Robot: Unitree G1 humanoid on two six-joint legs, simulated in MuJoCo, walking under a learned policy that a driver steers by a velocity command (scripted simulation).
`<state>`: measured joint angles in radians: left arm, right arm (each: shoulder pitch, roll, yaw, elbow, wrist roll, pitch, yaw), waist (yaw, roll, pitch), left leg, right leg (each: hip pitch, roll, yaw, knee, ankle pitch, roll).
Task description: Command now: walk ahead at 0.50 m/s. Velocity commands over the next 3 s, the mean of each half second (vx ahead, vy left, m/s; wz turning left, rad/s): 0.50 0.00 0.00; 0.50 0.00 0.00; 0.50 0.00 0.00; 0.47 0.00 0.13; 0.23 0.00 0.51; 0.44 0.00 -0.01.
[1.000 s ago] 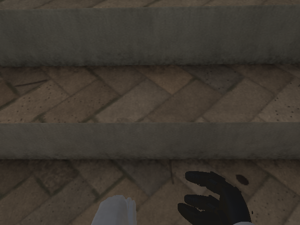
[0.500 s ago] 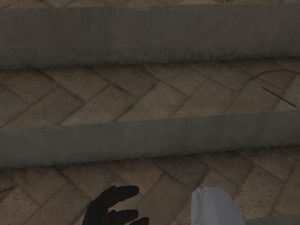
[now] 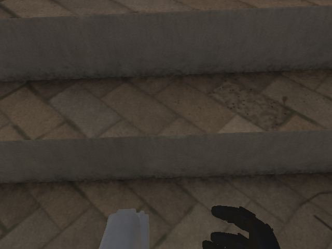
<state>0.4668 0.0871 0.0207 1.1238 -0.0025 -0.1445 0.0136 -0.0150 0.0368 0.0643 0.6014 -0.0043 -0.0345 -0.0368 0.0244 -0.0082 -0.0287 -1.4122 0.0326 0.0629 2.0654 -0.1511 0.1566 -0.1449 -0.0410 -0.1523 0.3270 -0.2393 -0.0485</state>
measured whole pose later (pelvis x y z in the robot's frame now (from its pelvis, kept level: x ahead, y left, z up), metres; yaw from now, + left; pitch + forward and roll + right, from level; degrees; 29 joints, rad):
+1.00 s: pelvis +0.45 -0.02 +0.41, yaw +0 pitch +2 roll +1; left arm 0.46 0.10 0.01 1.14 0.00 -0.14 -0.01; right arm 0.02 0.03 0.05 0.62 0.00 -0.06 -0.05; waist 0.00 0.00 -0.06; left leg -1.42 -0.03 -0.04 2.23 -0.09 0.16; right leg -0.22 -0.02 -0.16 0.47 -0.30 -0.06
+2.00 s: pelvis +0.90 -0.05 +0.82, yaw +4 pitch +1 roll +0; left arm 0.41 0.15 0.03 1.10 0.01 -0.14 0.01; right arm 0.09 -0.01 -0.01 0.65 0.00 -0.06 -0.06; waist -0.04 0.02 -0.06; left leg -1.36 -0.10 -0.12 2.36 -0.13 0.15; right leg -0.28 -0.04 -0.23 0.60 -0.34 -0.06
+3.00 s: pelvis +1.27 -0.02 +1.15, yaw +13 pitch +2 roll -3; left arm 0.16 0.16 0.03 0.84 0.02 0.03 0.05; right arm 0.26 -0.20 -0.05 0.82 -0.05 -0.14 0.04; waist 0.00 0.02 -0.04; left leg -0.59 0.00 -0.07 1.58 0.16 0.13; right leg -0.76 0.13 -0.10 1.15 -0.49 -0.17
